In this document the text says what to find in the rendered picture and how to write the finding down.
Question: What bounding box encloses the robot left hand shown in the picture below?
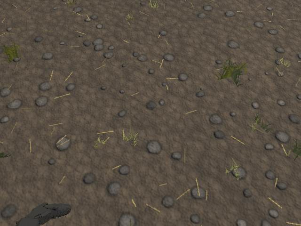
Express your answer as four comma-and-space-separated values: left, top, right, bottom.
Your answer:
16, 202, 71, 226

